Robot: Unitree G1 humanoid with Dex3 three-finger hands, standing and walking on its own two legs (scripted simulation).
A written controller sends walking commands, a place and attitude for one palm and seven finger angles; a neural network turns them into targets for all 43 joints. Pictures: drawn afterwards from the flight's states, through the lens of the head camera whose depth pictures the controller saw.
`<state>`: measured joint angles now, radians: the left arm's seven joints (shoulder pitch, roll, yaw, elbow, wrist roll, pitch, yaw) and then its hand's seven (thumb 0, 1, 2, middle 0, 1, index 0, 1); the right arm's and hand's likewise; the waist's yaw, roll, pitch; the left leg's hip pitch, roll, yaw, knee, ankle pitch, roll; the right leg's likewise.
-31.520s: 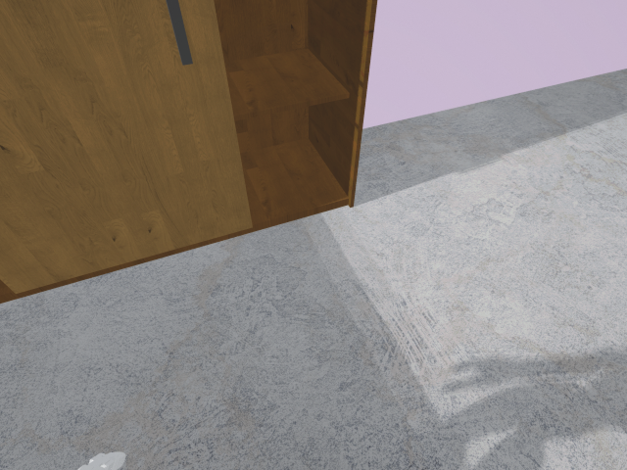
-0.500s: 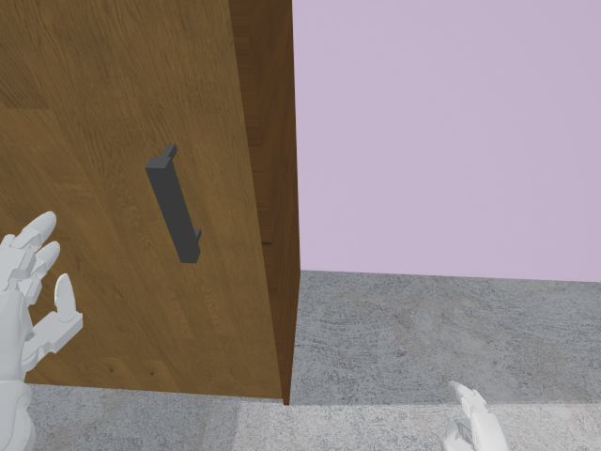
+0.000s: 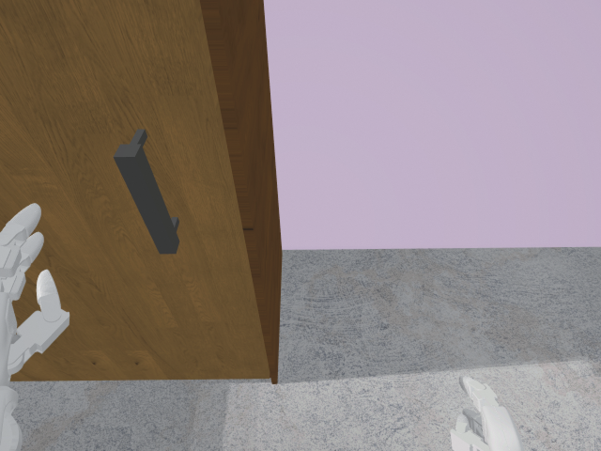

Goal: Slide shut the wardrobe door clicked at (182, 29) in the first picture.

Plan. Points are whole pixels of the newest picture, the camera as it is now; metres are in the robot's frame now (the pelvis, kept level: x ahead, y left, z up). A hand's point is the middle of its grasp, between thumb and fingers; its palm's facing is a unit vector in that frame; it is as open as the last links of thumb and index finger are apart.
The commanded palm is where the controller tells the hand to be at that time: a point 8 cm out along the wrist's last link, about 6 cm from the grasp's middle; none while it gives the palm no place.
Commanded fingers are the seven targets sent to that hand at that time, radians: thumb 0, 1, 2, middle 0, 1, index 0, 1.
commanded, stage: step back with the hand held close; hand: left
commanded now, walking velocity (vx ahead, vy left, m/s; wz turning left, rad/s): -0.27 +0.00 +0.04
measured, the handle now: (155, 195) +0.42 +0.26 +0.11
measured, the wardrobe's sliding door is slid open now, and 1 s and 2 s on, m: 0.00 0.00 0.00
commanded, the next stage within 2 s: stop stepping back and stand still in 1.06 s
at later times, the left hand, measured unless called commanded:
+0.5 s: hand out of the picture +0.12 +0.32 +0.15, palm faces +0.48 -0.76 -0.44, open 7.4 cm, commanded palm +0.06 +0.35 +0.17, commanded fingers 0.00 0.90 0.90 -0.20 -0.30 -0.20 -0.30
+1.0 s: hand out of the picture +0.01 +0.35 +0.16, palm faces +0.55 -0.75 -0.37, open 7.5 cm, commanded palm -0.04 +0.37 +0.17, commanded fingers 0.00 0.90 0.90 -0.20 -0.30 -0.20 -0.30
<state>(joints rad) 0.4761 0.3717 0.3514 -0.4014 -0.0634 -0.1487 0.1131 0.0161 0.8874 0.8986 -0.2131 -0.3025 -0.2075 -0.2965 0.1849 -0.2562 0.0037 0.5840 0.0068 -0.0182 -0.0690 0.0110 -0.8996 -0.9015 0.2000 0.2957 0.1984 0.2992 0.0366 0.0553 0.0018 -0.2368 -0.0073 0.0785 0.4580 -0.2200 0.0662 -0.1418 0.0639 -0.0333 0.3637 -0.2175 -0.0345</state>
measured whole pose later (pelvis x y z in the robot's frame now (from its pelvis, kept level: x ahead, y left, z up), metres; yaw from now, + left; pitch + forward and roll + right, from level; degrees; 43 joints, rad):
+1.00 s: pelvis -0.15 +0.06 -0.02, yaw +4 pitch +0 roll -5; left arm 0.47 0.40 0.44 -0.49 -0.05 -0.28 0.13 0.01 0.88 0.90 -0.22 -0.30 -0.21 -0.30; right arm 0.17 -0.21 -0.02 0.62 -0.02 -0.09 -0.05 0.01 -0.90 -0.90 0.20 0.30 0.20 0.30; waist 0.06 0.02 -0.02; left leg -0.53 0.01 0.18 0.54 -0.13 0.02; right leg -0.22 0.07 0.05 0.54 -0.37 -0.04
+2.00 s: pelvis -0.31 +0.18 -0.03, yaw -1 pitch -1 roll -3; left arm 0.42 0.35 0.37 -0.35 0.01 -0.16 0.13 0.01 0.89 0.90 -0.21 -0.30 -0.21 -0.30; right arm 0.28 -0.25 -0.02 0.71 -0.02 -0.09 -0.03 0.01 -0.90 -0.90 0.20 0.30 0.20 0.30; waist 0.01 0.03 -0.06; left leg -0.39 0.07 0.01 0.74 -0.28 0.02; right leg -0.30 -0.01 -0.11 0.72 -0.38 0.00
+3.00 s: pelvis -0.30 +0.17 +0.00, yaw +1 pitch -2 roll +0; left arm 0.20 0.17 0.00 1.15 0.02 0.00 0.03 0.01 0.92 0.90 -0.21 -0.30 -0.20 -0.29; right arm 0.22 -0.16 0.00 1.13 -0.02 0.00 -0.03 0.00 -0.91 -0.90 0.20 0.29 0.19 0.30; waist -0.01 0.00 0.05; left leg -0.14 -0.03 0.04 0.41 -0.23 0.04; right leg -0.18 -0.02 0.01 0.40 -0.18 0.02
